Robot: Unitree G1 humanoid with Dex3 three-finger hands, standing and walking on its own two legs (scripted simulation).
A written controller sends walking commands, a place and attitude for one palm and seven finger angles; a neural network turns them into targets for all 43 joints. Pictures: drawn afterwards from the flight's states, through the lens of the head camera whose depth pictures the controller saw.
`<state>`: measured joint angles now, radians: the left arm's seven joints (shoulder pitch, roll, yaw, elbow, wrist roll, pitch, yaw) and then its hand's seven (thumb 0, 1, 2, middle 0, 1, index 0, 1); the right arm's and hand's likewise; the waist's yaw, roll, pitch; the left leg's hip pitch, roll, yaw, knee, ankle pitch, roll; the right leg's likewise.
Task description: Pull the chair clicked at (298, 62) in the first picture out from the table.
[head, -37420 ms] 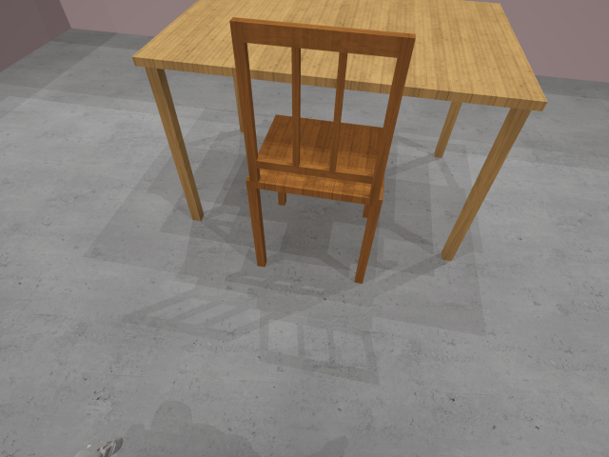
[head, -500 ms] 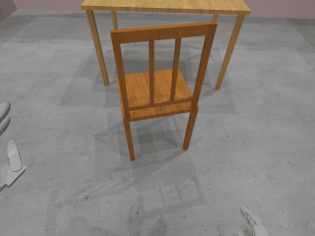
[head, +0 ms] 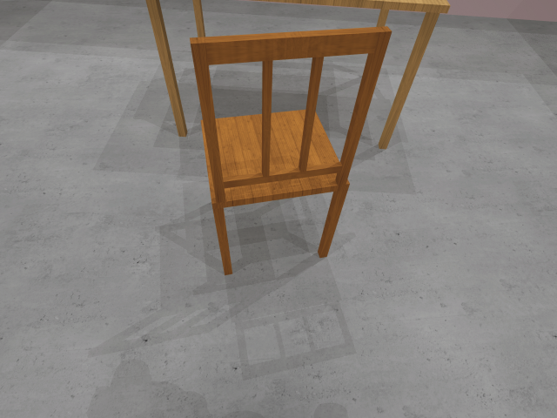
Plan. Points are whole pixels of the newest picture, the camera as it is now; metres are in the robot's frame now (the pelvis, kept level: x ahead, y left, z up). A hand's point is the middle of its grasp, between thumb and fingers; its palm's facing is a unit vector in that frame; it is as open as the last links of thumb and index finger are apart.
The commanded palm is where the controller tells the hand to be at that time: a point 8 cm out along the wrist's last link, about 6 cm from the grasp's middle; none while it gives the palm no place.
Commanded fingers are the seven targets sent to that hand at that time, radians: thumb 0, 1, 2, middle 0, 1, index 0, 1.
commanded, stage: let the arm hang, fingers relaxed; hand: left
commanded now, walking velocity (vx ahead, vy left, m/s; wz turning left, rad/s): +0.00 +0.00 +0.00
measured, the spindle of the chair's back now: (266, 125) +0.75 +0.07 -0.06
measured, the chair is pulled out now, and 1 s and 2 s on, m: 0.59 0.59 0.59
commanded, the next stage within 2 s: look to check the result in 0.64 s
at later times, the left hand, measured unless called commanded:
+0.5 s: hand out of the picture +0.05 +0.17 -0.17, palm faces -0.01 -0.98 -0.21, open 7.3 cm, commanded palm none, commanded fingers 0.00 0.90 0.90 -0.20 -0.30 -0.20 -0.30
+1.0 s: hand out of the picture +0.05 +0.16 -0.17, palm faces -0.01 -0.98 -0.20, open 7.4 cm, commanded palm none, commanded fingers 0.00 0.90 0.90 -0.20 -0.30 -0.20 -0.30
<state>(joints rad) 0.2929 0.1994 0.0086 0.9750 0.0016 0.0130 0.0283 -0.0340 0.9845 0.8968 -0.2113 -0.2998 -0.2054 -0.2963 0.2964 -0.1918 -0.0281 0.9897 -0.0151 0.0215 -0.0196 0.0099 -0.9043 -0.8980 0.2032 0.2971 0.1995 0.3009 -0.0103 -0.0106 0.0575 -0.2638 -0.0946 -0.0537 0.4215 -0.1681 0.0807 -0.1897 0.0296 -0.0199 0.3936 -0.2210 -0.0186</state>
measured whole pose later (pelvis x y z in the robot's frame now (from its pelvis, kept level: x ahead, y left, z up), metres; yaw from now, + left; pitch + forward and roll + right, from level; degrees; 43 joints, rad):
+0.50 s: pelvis +0.02 +0.00 +0.00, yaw -1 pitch +0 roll +0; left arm 0.24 0.15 -0.01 1.11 0.00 -0.01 0.05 0.01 0.93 0.90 -0.21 -0.30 -0.20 -0.30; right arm 0.26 -0.16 -0.02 1.10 -0.01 0.00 -0.03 0.01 -0.91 -0.90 0.20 0.30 0.20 0.30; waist -0.02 0.01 0.04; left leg -0.17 -0.10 -0.04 0.35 -0.17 0.09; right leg -0.12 0.02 0.01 0.35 -0.23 -0.01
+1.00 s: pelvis +0.04 +0.00 +0.00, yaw -2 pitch +0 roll +0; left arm 0.27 0.14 -0.01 1.12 -0.01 -0.01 0.06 0.00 0.91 0.90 -0.20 -0.30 -0.20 -0.30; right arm 0.28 -0.15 -0.02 1.13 -0.01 -0.01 -0.04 0.00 -0.91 -0.90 0.20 0.30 0.20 0.30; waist -0.02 0.01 0.05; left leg -0.15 -0.09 -0.03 0.36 -0.21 0.08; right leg -0.09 0.03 0.01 0.34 -0.26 -0.02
